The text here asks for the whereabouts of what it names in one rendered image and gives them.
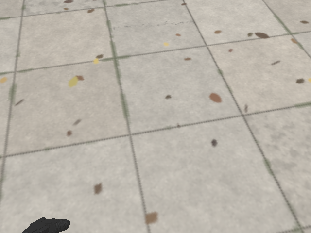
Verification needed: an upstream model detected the left robot hand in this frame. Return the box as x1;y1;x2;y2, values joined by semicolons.
19;217;70;233

